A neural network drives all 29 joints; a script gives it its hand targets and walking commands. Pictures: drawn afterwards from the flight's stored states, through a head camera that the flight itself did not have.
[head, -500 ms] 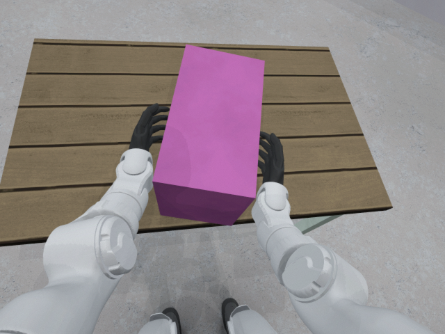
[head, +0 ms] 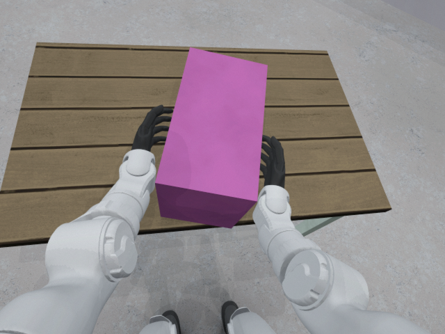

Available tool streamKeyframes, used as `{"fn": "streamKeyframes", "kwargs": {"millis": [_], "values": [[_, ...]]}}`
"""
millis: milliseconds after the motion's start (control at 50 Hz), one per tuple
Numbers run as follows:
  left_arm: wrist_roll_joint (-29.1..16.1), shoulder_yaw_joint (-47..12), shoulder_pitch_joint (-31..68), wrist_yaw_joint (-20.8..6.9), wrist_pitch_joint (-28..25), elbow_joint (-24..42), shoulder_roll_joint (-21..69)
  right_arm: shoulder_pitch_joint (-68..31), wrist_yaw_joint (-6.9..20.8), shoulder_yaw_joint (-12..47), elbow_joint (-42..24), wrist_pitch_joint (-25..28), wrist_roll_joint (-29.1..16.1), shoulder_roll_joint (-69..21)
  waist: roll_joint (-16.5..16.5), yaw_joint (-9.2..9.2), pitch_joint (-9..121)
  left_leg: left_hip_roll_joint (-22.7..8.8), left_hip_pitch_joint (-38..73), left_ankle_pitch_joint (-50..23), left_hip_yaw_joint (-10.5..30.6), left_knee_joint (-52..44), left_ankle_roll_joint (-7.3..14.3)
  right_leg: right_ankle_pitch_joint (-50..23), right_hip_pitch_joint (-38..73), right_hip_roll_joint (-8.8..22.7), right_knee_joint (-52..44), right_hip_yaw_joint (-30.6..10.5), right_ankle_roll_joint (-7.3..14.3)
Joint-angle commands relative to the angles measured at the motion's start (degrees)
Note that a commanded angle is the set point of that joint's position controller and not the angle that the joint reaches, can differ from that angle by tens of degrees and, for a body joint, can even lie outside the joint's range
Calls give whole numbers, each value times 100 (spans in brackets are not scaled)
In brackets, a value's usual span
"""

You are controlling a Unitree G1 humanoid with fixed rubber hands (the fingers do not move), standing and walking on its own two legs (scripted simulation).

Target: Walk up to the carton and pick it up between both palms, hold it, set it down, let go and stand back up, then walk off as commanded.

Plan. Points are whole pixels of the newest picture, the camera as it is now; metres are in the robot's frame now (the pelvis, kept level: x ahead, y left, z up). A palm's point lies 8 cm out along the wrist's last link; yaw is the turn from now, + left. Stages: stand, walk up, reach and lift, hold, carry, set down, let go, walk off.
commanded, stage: reach and lift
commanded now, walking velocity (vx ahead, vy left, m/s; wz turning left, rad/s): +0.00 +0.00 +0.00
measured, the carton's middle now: (212, 143) +0.48 -0.04 -0.05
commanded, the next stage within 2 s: none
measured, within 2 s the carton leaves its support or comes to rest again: neither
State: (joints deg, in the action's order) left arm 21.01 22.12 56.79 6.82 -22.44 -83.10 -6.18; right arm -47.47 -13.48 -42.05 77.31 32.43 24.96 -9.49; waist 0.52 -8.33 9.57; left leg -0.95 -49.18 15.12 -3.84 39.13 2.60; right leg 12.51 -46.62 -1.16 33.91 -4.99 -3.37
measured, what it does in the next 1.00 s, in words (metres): stands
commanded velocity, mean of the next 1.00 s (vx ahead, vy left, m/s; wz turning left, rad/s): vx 0.00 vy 0.00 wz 0.00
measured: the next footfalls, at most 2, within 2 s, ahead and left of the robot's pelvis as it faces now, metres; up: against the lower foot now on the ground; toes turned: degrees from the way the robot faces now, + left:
none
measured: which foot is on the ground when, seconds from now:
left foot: down 0.00-1.00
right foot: down 0.00-1.00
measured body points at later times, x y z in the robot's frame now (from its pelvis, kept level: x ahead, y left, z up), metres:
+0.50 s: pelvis -0.01 +0.00 +0.00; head +0.08 +0.04 +0.44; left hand +0.46 +0.09 +0.02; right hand +0.38 -0.15 +0.01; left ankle +0.02 +0.08 -0.71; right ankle +0.02 -0.16 -0.71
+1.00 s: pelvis -0.01 +0.00 +0.00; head +0.00 +0.02 +0.45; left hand +0.44 +0.09 +0.10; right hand +0.38 -0.15 +0.09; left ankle +0.02 +0.08 -0.71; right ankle +0.02 -0.16 -0.71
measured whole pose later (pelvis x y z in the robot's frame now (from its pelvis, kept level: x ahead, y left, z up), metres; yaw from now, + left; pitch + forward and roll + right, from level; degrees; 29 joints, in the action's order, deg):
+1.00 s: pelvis -0.01 +0.00 +0.00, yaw +0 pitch +19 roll -2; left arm -1.9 -3.8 58.3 12.1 -6.1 -84.5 -6.6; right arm -44.7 -14.3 -9.3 60.5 -4.2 -1.2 -3.7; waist -2.3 -8.3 20.8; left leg -1.0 -43.7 14.9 -3.8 39.1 2.6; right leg 12.1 -41.1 -1.2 33.7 -5.0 -3.4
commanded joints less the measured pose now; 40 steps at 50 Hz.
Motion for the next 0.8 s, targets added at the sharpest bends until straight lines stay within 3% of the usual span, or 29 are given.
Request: {"fn": "streamKeyframes", "kwargs": {"millis": [0,20,40,100,120,140,160,180,200,220,280,340,380,400,420,440,460,480,540,560,580,620,640,660,680,700,720,740,780], "values": [[1,-1366,2891,-938,-535,-497,3972,-3055,853,1842,-447,85,301,-3530,-1042,-48,4444,-302,3569,-3159,547,607,-936,-2352,1100,-197,-284,1090,526],[-60,-1353,3131,-975,-587,-579,4033,-3059,860,1900,-417,44,349,-3578,-937,-109,4496,-285,3495,-3002,536,548,-920,-2256,1254,-198,-312,1076,537],[-110,-1301,3093,-961,-595,-631,4032,-3078,879,1938,-452,37,333,-3453,-1057,29,4484,-273,3433,-2958,496,537,-917,-2129,1161,-203,-274,1102,544],[-340,-1682,3029,-912,-570,-557,4172,-3275,834,2151,-634,4,113,-3464,-1028,-129,4743,-309,3713,-3137,604,631,-990,-2353,1207,-246,-293,1099,521],[-355,-1699,2882,-925,-595,-606,4141,-3178,846,2310,-703,-24,37,-3495,-1113,13,4764,-288,3553,-3128,547,647,-967,-2382,1292,-240,-265,1060,541],[-332,-1611,2994,-917,-612,-561,4081,-3121,832,2325,-543,-79,6,-3544,-1059,-50,4589,-309,3654,-3132,658,653,-976,-2389,1328,-225,-227,1045,528],[-381,-1785,3044,-875,-572,-450,4236,-3324,839,2297,-634,-84,-39,-3500,-1279,-133,4623,-326,3851,-3262,736,573,-1026,-2244,1280,-255,-325,1070,534],[-456,-1764,2808,-894,-517,-495,4223,-3374,811,2443,-882,-92,-130,-3565,-1106,-12,4658,-272,3723,-3257,660,648,-986,-2536,1408,-273,-293,1028,554],[-563,-1848,2897,-913,-525,-647,4235,-3490,812,2515,-1018,-145,-232,-3461,-1119,-27,4884,-333,3796,-3339,687,626,-1006,-2498,1371,-261,-238,1025,517],[-606,-1748,2900,-942,-535,-823,4270,-3671,820,2563,-1166,-185,-192,-3506,-1014,-60,4778,-301,3536,-2907,737,613,-948,-2119,1330,-224,-290,989,556],[-775,-2064,3324,-934,-495,-607,4345,-3804,767,2716,-1291,-372,-342,-3561,-1164,-171,4639,-237,3374,-2365,696,563,-902,-1970,1428,-171,-308,914,580],[-1102,-2321,3254,-922,-337,-509,4603,-3990,722,3031,-1603,-630,-648,-3607,-1108,-251,4744,-203,3526,-2613,700,635,-891,-2258,1644,-221,-247,867,572],[-1313,-2713,3523,-908,-314,-231,4835,-3924,715,3270,-1733,-772,-837,-3803,-1278,-304,4848,-234,3674,-2482,838,572,-952,-2117,1441,-234,-168,866,555],[-1386,-2795,3362,-881,-252,162,4885,-3998,643,3753,-2271,-875,-1111,-3986,-1180,-198,5098,-207,3563,-2823,759,730,-910,-2745,1865,-246,-128,761,541],[-1268,-2569,3707,-889,-217,-156,4740,-4094,660,3351,-1595,-1038,-997,-3695,-1326,-359,4412,-132,3521,-2165,809,560,-902,-1879,1419,-189,-245,807,538],[-1465,-2877,3565,-879,-221,332,4986,-4079,658,3916,-2354,-1033,-1256,-3996,-1234,-190,5050,-190,3809,-2722,901,661,-933,-2446,1735,-251,-123,779,532],[-1541,-3063,3662,-844,-163,528,5001,-4085,632,3957,-2418,-1107,-1449,-3985,-1455,-287,4936,-160,3935,-2788,890,668,-943,-2399,1652,-254,-197,756,535],[-1484,-2971,3655,-816,-59,341,5068,-4232,627,3864,-2317,-1248,-1428,-3920,-1407,-280,4833,-161,3822,-2541,906,592,-995,-2090,1462,-253,-254,790,547],[-1637,-3092,3748,-825,94,521,5216,-4385,610,4168,-2919,-1585,-1657,-4048,-1422,-163,4680,-120,3809,-1819,898,406,-882,-1734,1530,-201,-310,709,546],[-1740,-3259,3890,-794,148,834,5291,-4503,601,4257,-3096,-1657,-1777,-4041,-1414,-255,4848,-126,4123,-2131,988,335,-916,-1778,1464,-274,-389,807,543],[-1802,-3324,3859,-771,228,674,5347,-4575,600,4131,-2979,-1756,-1834,-3865,-1554,-310,4801,-125,4233,-2066,1029,292,-981,-1513,1291,-251,-484,799,545],[-1865,-3180,3895,-728,353,1010,5318,-4622,587,4431,-3173,-2047,-2091,-3858,-1523,-124,4496,-92,4299,-2064,1016,251,-961,-1343,1293,-286,-516,757,548],[-1842,-3199,3755,-737,448,884,5503,-4769,594,4462,-3300,-2094,-2175,-3921,-1472,-172,4455,-77,4344,-2095,948,228,-950,-1518,1405,-289,-610,750,565],[-1943,-3294,3999,-756,527,933,5453,-4729,565,4378,-3308,-2257,-2179,-3965,-1364,-246,4216,-63,4313,-1581,964,52,-886,-1261,1299,-257,-654,735,483],[-1812,-3199,3701,-743,648,830,5491,-4790,539,4449,-3549,-2360,-2178,-3807,-1466,-151,4188,21,4291,-1488,933,-68,-866,-1187,1421,-227,-737,730,538],[-1923,-3188,3982,-739,621,1034,5450,-4833,561,4486,-3419,-2500,-2248,-3945,-1405,-170,4111,-5,4309,-1519,1019,-64,-823,-1110,1342,-223,-704,710,544],[-2121,-3498,3647,-706,660,1335,5807,-4859,554,4853,-4092,-2475,-2496,-4037,-1405,-85,4628,-26,4571,-2165,1018,58,-888,-1719,1505,-296,-617,718,537],[-2179,-3546,3859,-678,714,1364,5793,-5091,549,4790,-4004,-2569,-2464,-3955,-1480,-112,4556,30,4489,-2019,1038,63,-891,-1398,1358,-251,-643,712,552],[-2309,-3784,4043,-524,824,1966,6013,-5208,565,4988,-4169,-2747,-2841,-4029,-1612,-63,4620,-50,4846,-2133,1117,27,-1022,-1289,1379,-332,-720,702,533]]}}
